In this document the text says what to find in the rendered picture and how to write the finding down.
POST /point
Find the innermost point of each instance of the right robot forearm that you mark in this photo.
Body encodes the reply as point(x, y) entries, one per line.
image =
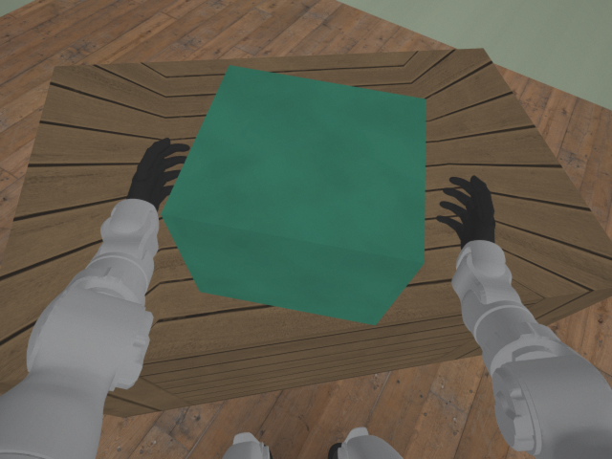
point(492, 310)

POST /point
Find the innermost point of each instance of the pedestal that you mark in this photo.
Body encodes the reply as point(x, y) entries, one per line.
point(95, 127)

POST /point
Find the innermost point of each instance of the robot right hand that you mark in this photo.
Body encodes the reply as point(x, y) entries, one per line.
point(477, 218)

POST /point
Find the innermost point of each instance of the robot left hand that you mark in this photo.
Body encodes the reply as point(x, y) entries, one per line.
point(150, 178)

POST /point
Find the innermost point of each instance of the left robot forearm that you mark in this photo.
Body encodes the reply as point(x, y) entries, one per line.
point(122, 267)

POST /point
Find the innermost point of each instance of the right robot thigh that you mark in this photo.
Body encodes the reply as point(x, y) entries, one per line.
point(367, 447)

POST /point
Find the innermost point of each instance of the robot left shin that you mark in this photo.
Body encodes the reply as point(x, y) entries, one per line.
point(244, 437)

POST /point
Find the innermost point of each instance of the robot right upper arm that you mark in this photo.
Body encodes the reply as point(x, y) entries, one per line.
point(554, 408)

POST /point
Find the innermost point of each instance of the robot left upper arm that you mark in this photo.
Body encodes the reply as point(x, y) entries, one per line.
point(95, 342)

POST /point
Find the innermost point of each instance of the carton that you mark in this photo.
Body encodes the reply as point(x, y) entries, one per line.
point(304, 194)

